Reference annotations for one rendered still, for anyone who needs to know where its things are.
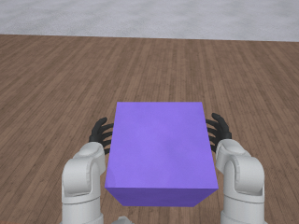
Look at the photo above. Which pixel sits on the left robot forearm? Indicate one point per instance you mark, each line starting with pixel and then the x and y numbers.
pixel 81 187

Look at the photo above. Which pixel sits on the robot right hand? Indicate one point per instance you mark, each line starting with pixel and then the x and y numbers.
pixel 221 132

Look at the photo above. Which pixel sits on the left robot shin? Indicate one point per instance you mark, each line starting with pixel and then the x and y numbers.
pixel 123 217

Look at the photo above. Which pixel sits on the carton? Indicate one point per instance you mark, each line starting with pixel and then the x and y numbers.
pixel 160 155

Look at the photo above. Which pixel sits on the robot left hand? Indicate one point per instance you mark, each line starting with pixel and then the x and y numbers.
pixel 98 136

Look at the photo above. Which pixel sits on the right robot forearm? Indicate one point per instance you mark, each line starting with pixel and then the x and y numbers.
pixel 243 184

